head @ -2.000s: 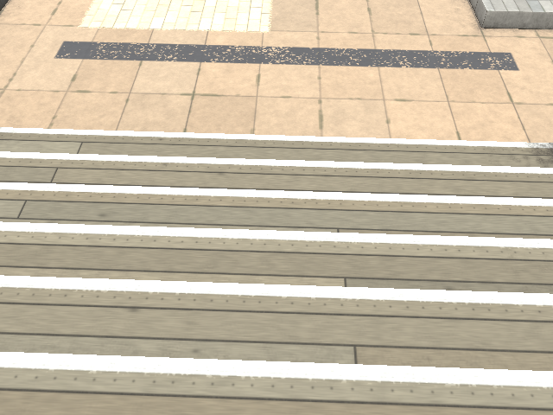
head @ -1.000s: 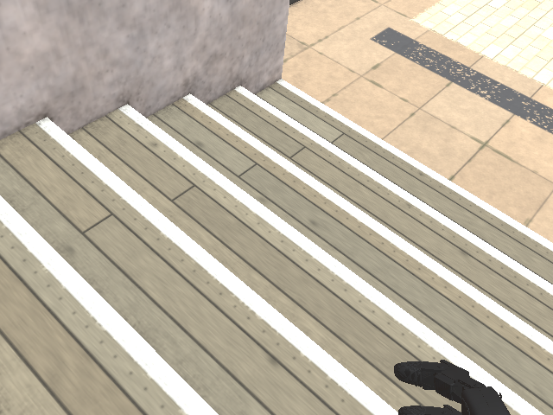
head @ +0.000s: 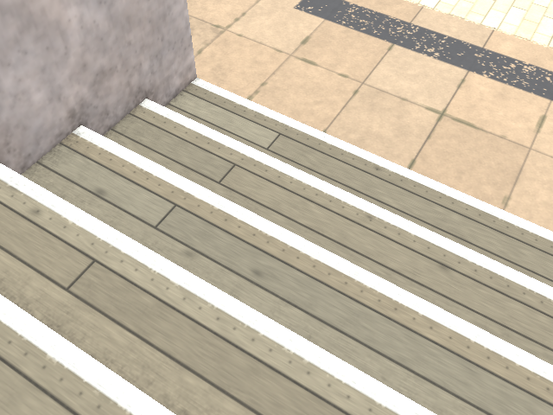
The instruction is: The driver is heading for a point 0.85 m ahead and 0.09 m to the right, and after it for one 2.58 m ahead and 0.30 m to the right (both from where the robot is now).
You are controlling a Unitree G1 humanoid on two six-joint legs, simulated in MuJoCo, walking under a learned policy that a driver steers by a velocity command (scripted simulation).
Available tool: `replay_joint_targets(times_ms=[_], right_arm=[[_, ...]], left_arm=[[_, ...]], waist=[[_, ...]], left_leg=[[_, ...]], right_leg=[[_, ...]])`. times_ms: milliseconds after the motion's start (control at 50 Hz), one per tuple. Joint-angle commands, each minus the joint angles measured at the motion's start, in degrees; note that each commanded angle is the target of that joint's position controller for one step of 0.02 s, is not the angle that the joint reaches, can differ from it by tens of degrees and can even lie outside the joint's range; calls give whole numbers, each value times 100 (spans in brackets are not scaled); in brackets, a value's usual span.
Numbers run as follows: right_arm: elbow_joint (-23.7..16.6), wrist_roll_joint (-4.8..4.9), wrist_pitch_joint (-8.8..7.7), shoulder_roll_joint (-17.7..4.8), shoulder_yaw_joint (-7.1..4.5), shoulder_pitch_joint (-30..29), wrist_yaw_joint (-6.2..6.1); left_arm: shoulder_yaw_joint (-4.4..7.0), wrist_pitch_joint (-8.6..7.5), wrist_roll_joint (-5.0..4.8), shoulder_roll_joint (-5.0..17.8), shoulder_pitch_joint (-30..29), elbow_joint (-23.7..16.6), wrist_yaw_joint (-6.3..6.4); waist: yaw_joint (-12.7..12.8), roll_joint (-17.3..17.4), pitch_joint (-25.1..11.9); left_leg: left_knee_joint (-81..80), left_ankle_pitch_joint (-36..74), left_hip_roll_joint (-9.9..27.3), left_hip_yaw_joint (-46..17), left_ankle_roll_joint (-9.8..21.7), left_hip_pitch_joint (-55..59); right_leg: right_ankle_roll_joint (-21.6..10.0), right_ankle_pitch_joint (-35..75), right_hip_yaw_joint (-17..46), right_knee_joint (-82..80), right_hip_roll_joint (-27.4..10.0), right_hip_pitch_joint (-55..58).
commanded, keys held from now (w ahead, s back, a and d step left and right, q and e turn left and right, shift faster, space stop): w+q+shift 0.10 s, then w+e+shift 0.86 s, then w+q+shift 0.04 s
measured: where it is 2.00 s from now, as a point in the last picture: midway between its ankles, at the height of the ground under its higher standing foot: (349, 129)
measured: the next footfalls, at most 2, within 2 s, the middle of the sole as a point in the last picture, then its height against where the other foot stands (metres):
right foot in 0.38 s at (307, 385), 0.13 m lower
left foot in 0.80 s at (262, 253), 0.13 m lower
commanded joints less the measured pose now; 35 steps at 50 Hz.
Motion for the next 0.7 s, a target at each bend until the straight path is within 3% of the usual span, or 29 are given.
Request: replay_joint_targets(times_ms=[20, 40, 60, 80, 120, 140, 160, 180, 220, 260, 280, 300, 340, 360, 380, 400, 420, 440, 460, 480, 500, 520, 540, 560, 580, 600, 620, 640, 700], right_arm=[[373, 154, 139, -1263, -406, 2252, -210], [253, -7, 69, -1170, -344, 1787, -202], [256, 78, -41, -906, -261, 1637, -219], [340, 170, -97, -766, -196, 1495, -230], [291, 96, -220, -906, -220, 1170, -224], [325, 128, -301, -774, -210, 1119, -188], [390, 276, -392, -427, -152, 1002, -173], [428, 370, -451, -214, -77, 932, -142], [467, 329, -482, -273, -39, 1124, -148], [690, 199, -405, -349, -32, 1593, -225], [760, 7, -361, -445, -66, 1716, -240], [885, -11, -324, -394, -25, 2113, -345], [1014, -200, -292, -573, -10, 2044, -486], [838, -244, -262, -688, -37, 1409, -522], [736, -120, -261, -788, -165, 611, -515], [435, -144, -351, -27, 47, 675, -434], [-5, 41, -393, 63, 181, 973, -431], [-142, 63, -449, -63, 241, 1015, -368], [-114, -149, -469, -292, 224, 376, -347], [-7, -296, -409, -445, 177, 157, -311], [-47, -400, -327, -391, 184, -36, -297], [-290, -265, -221, -355, 211, -459, -271], [-486, -200, -171, -233, 273, -897, -215], [-474, -249, -173, -158, 284, -1034, -130], [-370, -247, -145, 19, 322, -577, -53], [-85, -143, -161, 8, 274, -137, -17], [-245, -87, -261, -72, 224, -473, -45], [-359, -162, -345, -41, 246, -647, -24], [-754, -102, -333, 181, 321, -1461, -28]], left_arm=[[63, -313, -42, 1020, -1475, -1135, -77], [41, -273, 118, 916, -1279, -973, -130], [53, -131, 248, 825, -1321, -952, -150], [33, 18, 300, 679, -1438, -1018, -160], [-85, 111, 232, 400, -1392, -1101, -219], [-70, 82, 128, 364, -1376, -1057, -235], [-12, -28, -34, 425, -1514, -1108, -256], [-42, -76, -6, 291, -1548, -1061, -301], [-64, 7, -38, 178, -1759, -1097, -390], [-49, 90, -111, 178, -2318, -1311, -387], [-17, 148, -130, 220, -2391, -1329, -356], [-36, 85, -43, 206, -2685, -1398, -354], [119, 18, -25, 474, -1275, -897, -235], [284, 19, -71, 777, 516, -316, -233], [439, 84, -148, 910, 1936, 93, -240], [384, 145, -132, 971, 1964, 285, -340], [241, 107, -120, 755, 1707, 155, -379], [384, 150, -96, 915, 1227, 26, -283], [425, 163, -81, 870, 522, -143, -173], [375, 144, 1, 814, 247, -208, -204], [320, 13, 2, 725, 417, -76, -205], [216, -124, -133, 557, 169, -92, -145], [215, -147, -213, 624, -161, -187, -102], [268, -161, -189, 836, -270, -248, -95], [337, -147, -187, 961, -310, -251, -173], [341, -141, -227, 846, -335, -253, -251], [246, -192, -325, 419, -17, -154, -256], [223, -229, -399, 314, 111, -68, -241], [235, -92, -234, 451, 738, 96, -218]], waist=[[-1287, 17, -1060], [-854, -145, -481], [-537, -567, -77], [-337, -380, 74], [-123, 366, -39], [-45, 534, -23], [-11, 261, 10], [-52, 250, -184], [-279, 224, -184], [-646, 233, 343], [-773, 105, 403], [-986, 20, 890], [-352, 45, 628], [551, 115, -352], [1714, -840, -651], [815, -1813, -628], [311, -1611, -1275], [244, -814, -1456], [92, 214, -612], [-96, 736, 53], [-259, 869, 346], [-587, 951, 785], [-564, 531, 940], [-490, 68, 861], [-580, -151, 473], [-609, -54, 193], [-369, 265, 179], [-212, 376, 54], [480, -118, 205]], left_leg=[[-1931, -290, 2065, -3850, 1563, 5040], [-1805, 85, 2019, -3903, 1568, 3715], [-1683, 1097, 1796, -3525, 1513, 2438], [-1812, 1140, 1421, -3038, 1425, 1428], [-1980, 2685, 946, -2282, 1363, 618], [-1736, 3254, 791, -1853, 1127, 504], [-1442, 2272, 356, -1347, 720, 78], [-1304, 1323, 174, -1171, 468, -211], [-1334, 1097, 348, -1298, 384, -232], [-1153, 1167, 467, -1151, 307, 318], [-1218, 1792, 540, -1040, 261, 962], [-591, 2501, 730, -918, 175, 1363], [1214, 4438, 837, -722, 115, 2374], [2961, 5377, 907, -497, 56, 1920], [6633, 3986, 69, 89, -280, 1336], [8276, -2256, -407, 18, -323, -1668], [7872, -2300, -84, -595, -434, -2874], [7058, -1849, 110, -784, -509, -3630], [6016, -1487, 569, -1045, -468, -3612], [5339, -1530, 698, -943, -477, -3179], [4800, -1460, 824, -1112, -518, -2812], [3110, -745, 1033, -1023, -732, -2237], [1671, -52, 960, -669, -881, -1026], [1141, 848, 857, -391, -917, -20], [1358, 1454, 710, -215, -863, 947], [1684, 2543, 713, -108, -744, 1401], [900, 3854, 930, -554, -537, 553], [78, 4405, 849, -561, -447, 468], [-1006, 3596, 410, -257, -551, 501]], right_leg=[[43, 809, 313, -322, -236, -5112], [26, 1034, 397, -983, -333, -4443], [171, 1287, 547, -1873, -455, -3723], [345, 1133, 495, -2745, -469, -2943], [362, 2047, -212, -3474, -138, -1983], [198, 3543, -162, -3794, -183, -1983], [29, 5085, -30, -4884, -301, -1569], [-80, 6401, -104, -5329, -242, -783], [-229, 6914, -245, -5344, -96, -367], [-379, 6311, -457, -5654, 39, -789], [-452, 5776, -505, -5692, 238, -1070], [-583, 5377, -452, -6040, 233, -1556], [-728, 4776, -523, -6580, 344, -1272], [-799, 4831, -1012, -5847, 614, 480], [-1485, 4838, 41, -7323, -7, 1380], [-1423, 6791, 652, -4926, -523, 3154], [-1975, 7686, 2060, -4827, -1028, 4164], [-2888, 4510, 3804, -6134, -1760, 4076], [-2823, 2652, 4460, -6990, -1865, 2611], [-2664, 1859, 4341, -7164, -1629, 1379], [-2550, 2215, 4347, -6874, -1380, 419], [-2203, 2232, 3522, -7266, -904, -789], [-1996, 2093, 2823, -7790, -298, -2004], [-1854, 3000, 2469, -7824, -26, -2564], [-1728, 3839, 2274, -7714, -24, -2880], [-1604, 4438, 1984, -7342, 10, -2924], [-1415, 3818, 1923, -6638, 285, -2076], [-1267, 3359, 1877, -6355, 425, -1600], [-1148, 3148, 2267, -5770, 495, -883]])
